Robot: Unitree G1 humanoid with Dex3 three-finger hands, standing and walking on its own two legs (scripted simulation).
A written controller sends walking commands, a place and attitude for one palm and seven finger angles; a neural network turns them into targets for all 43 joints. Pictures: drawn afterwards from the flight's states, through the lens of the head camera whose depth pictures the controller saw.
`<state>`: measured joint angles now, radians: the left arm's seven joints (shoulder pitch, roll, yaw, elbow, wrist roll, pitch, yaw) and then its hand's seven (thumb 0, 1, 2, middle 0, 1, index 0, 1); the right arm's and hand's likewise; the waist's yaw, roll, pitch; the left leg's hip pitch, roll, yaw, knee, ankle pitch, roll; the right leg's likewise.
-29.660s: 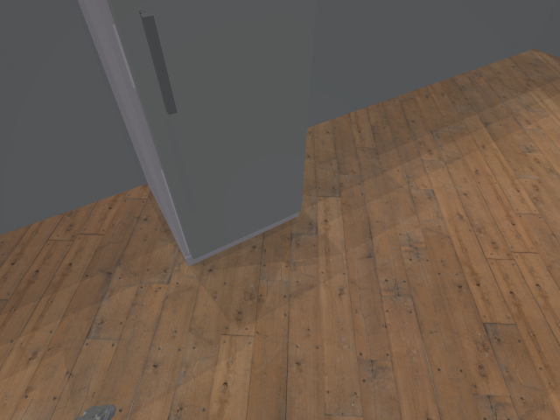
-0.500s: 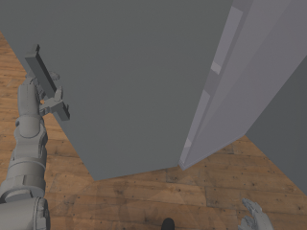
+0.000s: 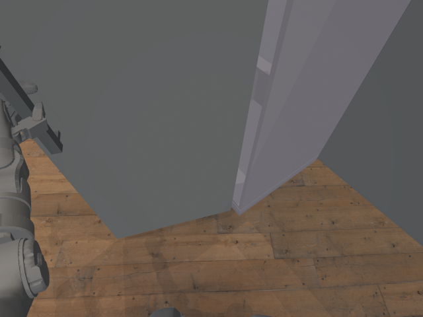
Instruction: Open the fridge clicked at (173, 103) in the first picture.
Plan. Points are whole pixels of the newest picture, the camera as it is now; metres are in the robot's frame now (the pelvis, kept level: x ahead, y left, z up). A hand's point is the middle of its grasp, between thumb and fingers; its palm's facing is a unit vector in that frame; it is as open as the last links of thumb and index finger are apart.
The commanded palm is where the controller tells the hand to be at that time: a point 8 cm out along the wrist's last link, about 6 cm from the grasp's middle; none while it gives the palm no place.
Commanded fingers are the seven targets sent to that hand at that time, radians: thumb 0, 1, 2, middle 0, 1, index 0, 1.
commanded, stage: stop walking and hold the door back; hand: left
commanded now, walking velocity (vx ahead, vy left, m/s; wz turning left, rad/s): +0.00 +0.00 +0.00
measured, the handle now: (29, 104) +0.48 +0.34 +0.13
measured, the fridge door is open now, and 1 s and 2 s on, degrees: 69 68 68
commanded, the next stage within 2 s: loosen the grip on the handle in 0.10 s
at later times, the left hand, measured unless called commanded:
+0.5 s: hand (41, 121) +0.44 +0.31 +0.12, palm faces +0.39 -0.91 -0.14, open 10.3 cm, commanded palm +0.40 +0.34 +0.12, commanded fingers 0.00 -0.55 0.20 -0.37 -1.30 -0.37 -1.30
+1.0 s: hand (40, 129) +0.44 +0.32 +0.10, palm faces +0.44 -0.88 -0.18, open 14.2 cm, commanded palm +0.40 +0.37 +0.10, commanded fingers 0.00 -0.55 0.20 -0.25 -1.15 -0.25 -1.15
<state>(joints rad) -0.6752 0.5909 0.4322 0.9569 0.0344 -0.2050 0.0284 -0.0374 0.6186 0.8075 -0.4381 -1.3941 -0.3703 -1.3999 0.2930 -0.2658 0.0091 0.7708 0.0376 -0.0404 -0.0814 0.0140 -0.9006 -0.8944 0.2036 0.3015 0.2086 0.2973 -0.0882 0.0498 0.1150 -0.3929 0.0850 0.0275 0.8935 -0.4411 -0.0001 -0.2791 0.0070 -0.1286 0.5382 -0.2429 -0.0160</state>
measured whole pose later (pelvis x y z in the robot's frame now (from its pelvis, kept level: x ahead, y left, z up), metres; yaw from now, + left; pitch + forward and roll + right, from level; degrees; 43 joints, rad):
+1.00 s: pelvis +0.03 +0.00 -0.01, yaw -2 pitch +9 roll -1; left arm -0.57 0.56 0.51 0.89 0.00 -0.19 -0.03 -0.01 -0.55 0.20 -0.28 -1.17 -0.33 -1.21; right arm 0.33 -0.28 0.00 0.70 0.00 -0.07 -0.08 0.01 -0.90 -0.89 0.20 0.30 0.21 0.30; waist -0.05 -0.01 -0.06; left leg -0.54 0.07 0.05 0.71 -0.32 -0.01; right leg -0.49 -0.03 -0.08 0.68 -0.34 0.00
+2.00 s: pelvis +0.03 +0.03 -0.01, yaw +0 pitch +6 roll -2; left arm -0.12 0.42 0.47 0.35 -0.14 -0.11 -0.06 -0.02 -0.55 0.20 -0.25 -1.15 -0.25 -1.15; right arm 0.26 -0.23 0.04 0.63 0.01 -0.14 -0.10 0.01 -0.90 -0.89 0.20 0.30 0.21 0.30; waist 0.04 0.01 -0.09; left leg -0.51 0.04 0.04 0.75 -0.35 0.03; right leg -0.43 -0.06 -0.09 0.67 -0.35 0.03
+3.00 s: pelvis +0.04 +0.01 -0.01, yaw -1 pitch +5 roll -1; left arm -0.05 0.39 0.59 0.35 -0.35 -0.12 -0.24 -0.02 -0.55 0.20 -0.25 -1.15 -0.25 -1.15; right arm 0.28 -0.25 0.02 0.68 0.04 -0.21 -0.14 0.02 -0.90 -0.90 0.20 0.30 0.21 0.30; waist 0.05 0.01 -0.11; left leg -0.45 0.05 0.04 0.71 -0.35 0.00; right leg -0.40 -0.04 -0.08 0.68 -0.37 0.01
